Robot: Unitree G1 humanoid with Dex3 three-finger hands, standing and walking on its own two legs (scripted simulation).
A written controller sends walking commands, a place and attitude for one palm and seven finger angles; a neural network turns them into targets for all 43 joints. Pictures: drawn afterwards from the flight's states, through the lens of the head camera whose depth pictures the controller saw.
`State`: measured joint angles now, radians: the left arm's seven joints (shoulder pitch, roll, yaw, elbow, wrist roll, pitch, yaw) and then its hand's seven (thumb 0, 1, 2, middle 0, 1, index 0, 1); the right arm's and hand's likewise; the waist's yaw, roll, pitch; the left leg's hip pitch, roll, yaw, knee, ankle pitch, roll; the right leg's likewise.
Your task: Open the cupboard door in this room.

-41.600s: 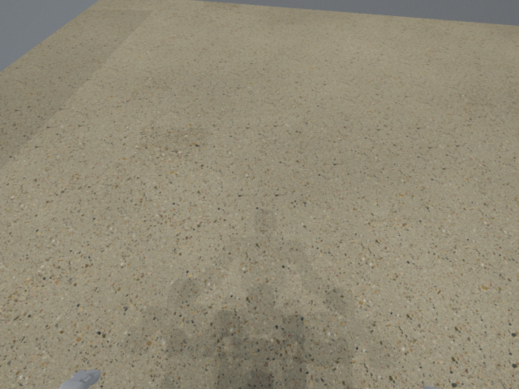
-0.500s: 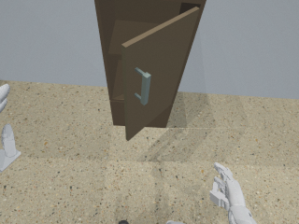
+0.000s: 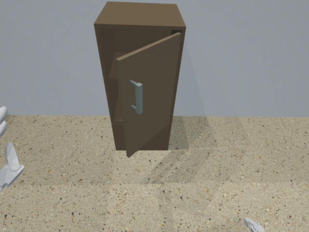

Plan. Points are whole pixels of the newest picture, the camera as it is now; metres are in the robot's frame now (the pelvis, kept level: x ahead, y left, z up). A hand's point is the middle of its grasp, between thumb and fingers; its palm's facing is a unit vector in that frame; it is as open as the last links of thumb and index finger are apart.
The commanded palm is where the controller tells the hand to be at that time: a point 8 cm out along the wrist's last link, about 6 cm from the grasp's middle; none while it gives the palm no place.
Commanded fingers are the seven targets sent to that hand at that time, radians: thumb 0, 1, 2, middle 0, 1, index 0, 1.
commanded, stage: stop stepping back and stand still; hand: left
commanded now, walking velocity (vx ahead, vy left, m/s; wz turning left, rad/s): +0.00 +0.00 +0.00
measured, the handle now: (135, 97) +0.63 +0.09 +0.00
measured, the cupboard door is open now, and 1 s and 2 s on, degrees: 47 47 47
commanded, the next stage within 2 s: let the arm hang, fingers relaxed in 0.44 s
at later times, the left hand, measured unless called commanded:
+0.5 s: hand (8, 177) +0.18 +0.28 +0.15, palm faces +0.41 -0.79 -0.46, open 7.4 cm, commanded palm +0.12 +0.31 +0.18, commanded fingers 0.00 0.90 0.90 -0.20 -0.30 -0.20 -0.30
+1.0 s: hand out of the picture -0.08 +0.18 -0.17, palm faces +0.02 -0.99 -0.16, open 7.3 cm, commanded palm none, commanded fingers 0.00 0.90 0.90 -0.20 -0.30 -0.20 -0.30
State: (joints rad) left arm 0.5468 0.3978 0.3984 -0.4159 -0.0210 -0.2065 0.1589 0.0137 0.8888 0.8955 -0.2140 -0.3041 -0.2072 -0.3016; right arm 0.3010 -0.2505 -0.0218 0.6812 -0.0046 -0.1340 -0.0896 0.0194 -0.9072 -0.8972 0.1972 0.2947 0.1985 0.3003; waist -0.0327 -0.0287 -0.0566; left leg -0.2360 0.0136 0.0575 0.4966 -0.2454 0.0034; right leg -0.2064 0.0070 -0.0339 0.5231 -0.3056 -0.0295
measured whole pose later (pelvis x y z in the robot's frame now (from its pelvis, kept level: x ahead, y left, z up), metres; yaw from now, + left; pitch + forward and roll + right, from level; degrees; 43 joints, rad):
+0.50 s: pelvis -0.02 +0.02 +0.01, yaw -1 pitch +0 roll -1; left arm 0.52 0.38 0.38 -0.42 -0.02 -0.20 0.15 0.01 0.89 0.90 -0.21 -0.30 -0.21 -0.30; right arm 0.20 -0.20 0.02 0.63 -0.01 -0.16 -0.07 0.02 -0.90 -0.90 0.20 0.30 0.20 0.30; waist 0.01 0.00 0.01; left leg -0.25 0.01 0.07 0.44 -0.19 0.02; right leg -0.20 0.01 -0.02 0.42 -0.21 -0.01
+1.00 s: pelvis -0.04 +0.01 +0.01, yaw +2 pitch -1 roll +0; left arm 0.31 0.19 -0.01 1.13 0.02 0.03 0.00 0.01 0.92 0.89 -0.21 -0.30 -0.20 -0.30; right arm 0.25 -0.26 -0.01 1.11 -0.02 0.03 -0.01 0.01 -0.91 -0.90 0.20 0.29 0.20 0.30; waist 0.00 -0.02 0.08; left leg -0.27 0.01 0.03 0.43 -0.15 0.01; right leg -0.22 0.01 -0.07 0.43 -0.20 -0.03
